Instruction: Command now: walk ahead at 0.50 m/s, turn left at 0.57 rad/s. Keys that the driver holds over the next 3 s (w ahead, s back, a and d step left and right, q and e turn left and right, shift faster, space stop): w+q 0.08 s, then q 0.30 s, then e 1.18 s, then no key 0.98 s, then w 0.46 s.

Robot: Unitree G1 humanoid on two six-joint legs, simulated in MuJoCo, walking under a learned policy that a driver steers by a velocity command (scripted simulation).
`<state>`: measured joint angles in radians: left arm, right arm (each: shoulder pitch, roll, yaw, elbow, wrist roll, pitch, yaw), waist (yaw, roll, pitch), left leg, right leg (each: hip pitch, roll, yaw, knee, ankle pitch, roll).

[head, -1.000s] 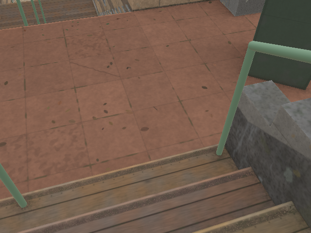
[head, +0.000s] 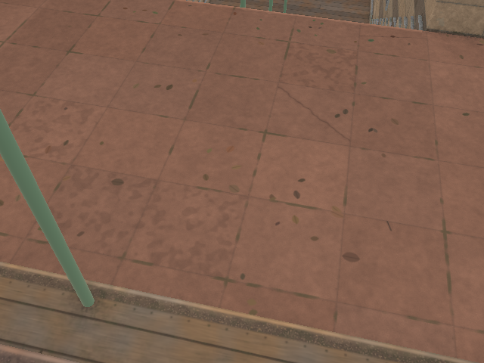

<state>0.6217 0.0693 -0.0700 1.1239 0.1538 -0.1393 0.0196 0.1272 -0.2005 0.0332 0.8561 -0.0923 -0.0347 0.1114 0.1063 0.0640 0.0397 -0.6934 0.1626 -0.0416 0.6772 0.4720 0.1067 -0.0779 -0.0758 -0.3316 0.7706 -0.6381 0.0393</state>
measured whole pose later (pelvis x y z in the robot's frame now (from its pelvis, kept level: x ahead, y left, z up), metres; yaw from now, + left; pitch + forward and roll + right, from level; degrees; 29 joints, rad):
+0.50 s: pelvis +0.26 +0.06 -0.14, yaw +16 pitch +1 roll +1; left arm 0.13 0.26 0.02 0.81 0.06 -0.13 -0.05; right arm 0.38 -0.21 -0.01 0.93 -0.07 -0.09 0.08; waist -0.04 -0.03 0.02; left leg -0.40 -0.03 0.02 0.74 -0.34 0.04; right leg -0.60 -0.07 -0.02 1.06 -0.04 0.09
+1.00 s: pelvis +0.28 +0.11 -0.12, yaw +2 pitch +7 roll +0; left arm 0.21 0.30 0.04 0.75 0.08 -0.06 0.00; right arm 0.29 -0.25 -0.03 0.79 -0.06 -0.04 0.00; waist -0.02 -0.03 -0.09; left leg -0.39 0.02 0.12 0.57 -0.31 0.08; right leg -0.82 0.05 0.10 1.49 -0.34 0.08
